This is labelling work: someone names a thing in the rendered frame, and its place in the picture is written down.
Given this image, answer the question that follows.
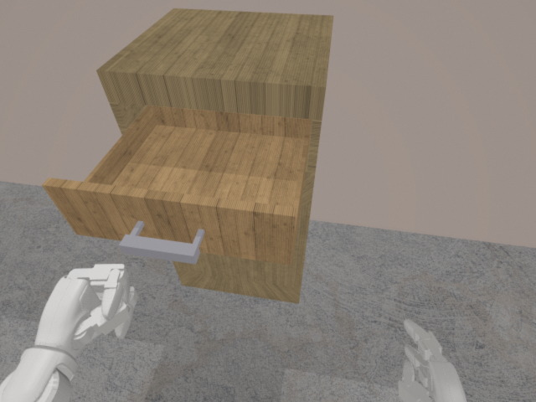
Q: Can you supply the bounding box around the robot right hand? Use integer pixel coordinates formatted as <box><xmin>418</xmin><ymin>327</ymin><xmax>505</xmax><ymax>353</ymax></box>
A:
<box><xmin>398</xmin><ymin>319</ymin><xmax>466</xmax><ymax>402</ymax></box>

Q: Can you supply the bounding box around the robot left hand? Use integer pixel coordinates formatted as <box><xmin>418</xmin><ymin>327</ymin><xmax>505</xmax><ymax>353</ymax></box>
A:
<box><xmin>34</xmin><ymin>264</ymin><xmax>138</xmax><ymax>359</ymax></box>

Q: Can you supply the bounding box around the handle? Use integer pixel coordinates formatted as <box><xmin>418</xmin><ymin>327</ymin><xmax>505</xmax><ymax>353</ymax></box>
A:
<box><xmin>119</xmin><ymin>221</ymin><xmax>204</xmax><ymax>265</ymax></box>

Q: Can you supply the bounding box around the drawer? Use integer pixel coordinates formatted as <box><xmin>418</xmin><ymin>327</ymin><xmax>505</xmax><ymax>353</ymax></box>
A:
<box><xmin>42</xmin><ymin>106</ymin><xmax>312</xmax><ymax>265</ymax></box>

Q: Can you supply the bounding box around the cabinet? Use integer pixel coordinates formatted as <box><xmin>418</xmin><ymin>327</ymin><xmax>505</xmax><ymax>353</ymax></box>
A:
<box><xmin>96</xmin><ymin>8</ymin><xmax>333</xmax><ymax>304</ymax></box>

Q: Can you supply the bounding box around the left robot forearm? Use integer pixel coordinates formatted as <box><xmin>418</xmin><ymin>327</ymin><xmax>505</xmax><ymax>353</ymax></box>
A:
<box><xmin>0</xmin><ymin>346</ymin><xmax>79</xmax><ymax>402</ymax></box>

